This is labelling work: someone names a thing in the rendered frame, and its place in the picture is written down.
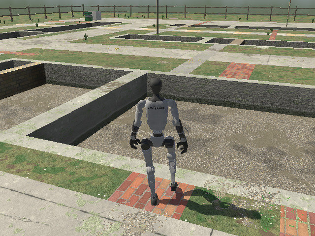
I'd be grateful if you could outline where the robot left upper arm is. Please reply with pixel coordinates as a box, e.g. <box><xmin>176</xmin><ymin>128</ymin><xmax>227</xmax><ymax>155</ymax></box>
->
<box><xmin>134</xmin><ymin>99</ymin><xmax>146</xmax><ymax>127</ymax></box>

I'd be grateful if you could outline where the robot right hand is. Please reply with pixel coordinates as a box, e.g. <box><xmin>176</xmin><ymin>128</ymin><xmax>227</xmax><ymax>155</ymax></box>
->
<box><xmin>177</xmin><ymin>141</ymin><xmax>188</xmax><ymax>154</ymax></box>

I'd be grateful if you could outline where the robot right foot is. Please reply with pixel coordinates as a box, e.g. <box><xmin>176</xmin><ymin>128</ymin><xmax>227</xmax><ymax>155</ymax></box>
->
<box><xmin>170</xmin><ymin>182</ymin><xmax>178</xmax><ymax>191</ymax></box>

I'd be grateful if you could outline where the robot right forearm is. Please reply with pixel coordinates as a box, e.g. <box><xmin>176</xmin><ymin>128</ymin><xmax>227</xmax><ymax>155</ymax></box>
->
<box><xmin>176</xmin><ymin>119</ymin><xmax>187</xmax><ymax>142</ymax></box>

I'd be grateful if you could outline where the robot left forearm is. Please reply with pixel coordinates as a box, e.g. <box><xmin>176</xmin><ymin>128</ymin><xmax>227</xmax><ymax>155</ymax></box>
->
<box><xmin>130</xmin><ymin>120</ymin><xmax>139</xmax><ymax>140</ymax></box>

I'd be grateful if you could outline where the robot left thigh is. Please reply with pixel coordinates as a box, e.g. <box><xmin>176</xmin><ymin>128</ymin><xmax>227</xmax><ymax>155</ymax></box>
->
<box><xmin>141</xmin><ymin>138</ymin><xmax>155</xmax><ymax>175</ymax></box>

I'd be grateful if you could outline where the robot left hand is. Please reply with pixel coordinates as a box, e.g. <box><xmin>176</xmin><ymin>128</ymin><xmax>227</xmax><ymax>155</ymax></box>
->
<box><xmin>129</xmin><ymin>138</ymin><xmax>141</xmax><ymax>149</ymax></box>

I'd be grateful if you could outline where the robot right upper arm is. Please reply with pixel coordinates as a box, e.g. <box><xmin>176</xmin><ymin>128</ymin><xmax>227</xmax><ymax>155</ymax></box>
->
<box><xmin>167</xmin><ymin>99</ymin><xmax>180</xmax><ymax>127</ymax></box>

